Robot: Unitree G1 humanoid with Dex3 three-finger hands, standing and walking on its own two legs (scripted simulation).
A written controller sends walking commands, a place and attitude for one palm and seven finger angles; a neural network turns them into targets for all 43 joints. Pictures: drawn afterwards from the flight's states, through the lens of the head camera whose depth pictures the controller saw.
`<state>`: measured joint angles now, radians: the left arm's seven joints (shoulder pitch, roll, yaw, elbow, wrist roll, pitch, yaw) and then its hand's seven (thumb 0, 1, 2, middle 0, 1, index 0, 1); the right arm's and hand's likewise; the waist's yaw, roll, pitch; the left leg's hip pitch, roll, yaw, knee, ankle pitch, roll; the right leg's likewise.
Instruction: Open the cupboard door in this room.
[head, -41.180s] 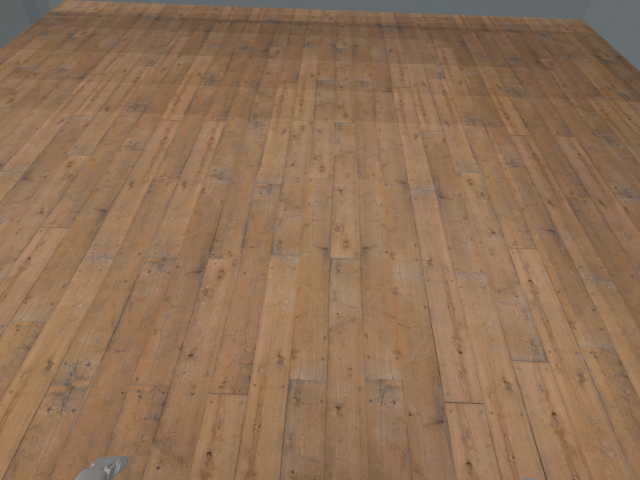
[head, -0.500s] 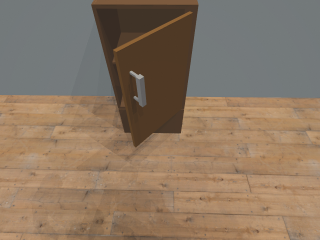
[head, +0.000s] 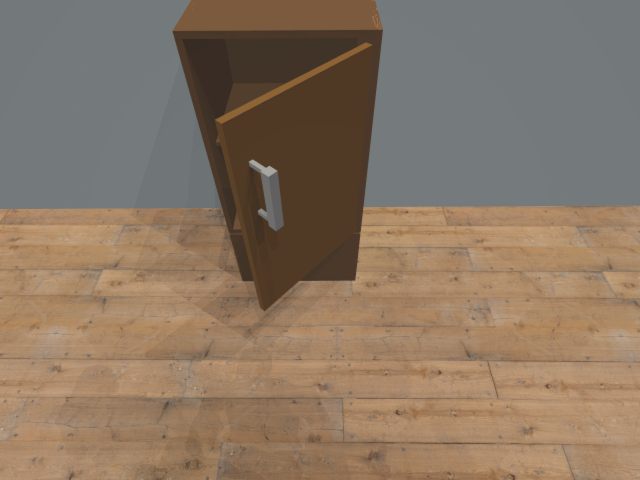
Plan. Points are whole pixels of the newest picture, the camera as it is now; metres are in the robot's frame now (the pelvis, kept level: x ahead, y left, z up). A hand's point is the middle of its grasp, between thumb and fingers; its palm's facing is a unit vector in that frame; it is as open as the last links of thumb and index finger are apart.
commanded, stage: look to check the result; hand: left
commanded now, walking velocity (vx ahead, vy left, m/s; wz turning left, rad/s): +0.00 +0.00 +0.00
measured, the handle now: (265, 195) +0.62 +0.14 -0.04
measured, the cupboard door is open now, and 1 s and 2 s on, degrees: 47 47 47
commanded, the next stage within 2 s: walk to a spot facing it in 0.54 s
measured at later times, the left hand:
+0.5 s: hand out of the picture +0.08 +0.22 -0.16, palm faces -0.02 -0.95 -0.32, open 7.4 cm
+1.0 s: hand out of the picture +0.10 +0.19 -0.18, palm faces -0.12 -0.96 -0.26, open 7.4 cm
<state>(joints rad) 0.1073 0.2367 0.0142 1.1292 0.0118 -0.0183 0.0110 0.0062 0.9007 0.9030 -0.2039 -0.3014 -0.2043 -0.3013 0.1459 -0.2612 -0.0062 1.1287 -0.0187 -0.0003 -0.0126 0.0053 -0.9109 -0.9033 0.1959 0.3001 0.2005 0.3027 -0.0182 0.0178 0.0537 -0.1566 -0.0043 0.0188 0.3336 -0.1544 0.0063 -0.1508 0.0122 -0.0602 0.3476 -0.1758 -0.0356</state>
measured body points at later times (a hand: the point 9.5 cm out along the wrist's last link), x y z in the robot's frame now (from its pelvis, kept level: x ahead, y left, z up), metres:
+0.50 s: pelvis +0.02 -0.01 +0.00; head +0.04 -0.02 +0.45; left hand +0.08 +0.27 -0.14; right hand +0.07 -0.28 -0.15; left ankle +0.02 +0.12 -0.75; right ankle +0.01 -0.09 -0.75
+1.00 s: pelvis +0.02 -0.01 -0.01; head +0.05 -0.02 +0.43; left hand +0.11 +0.24 -0.16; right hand +0.03 -0.27 -0.17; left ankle +0.02 +0.11 -0.75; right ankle +0.01 -0.09 -0.74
